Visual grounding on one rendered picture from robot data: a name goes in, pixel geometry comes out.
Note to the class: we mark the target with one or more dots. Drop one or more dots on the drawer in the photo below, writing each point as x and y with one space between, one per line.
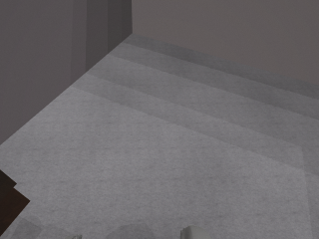
6 184

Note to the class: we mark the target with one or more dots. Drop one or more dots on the cabinet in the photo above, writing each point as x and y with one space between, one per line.
10 207

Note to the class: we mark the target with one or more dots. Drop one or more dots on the robot right thigh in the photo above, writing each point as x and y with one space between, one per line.
194 232

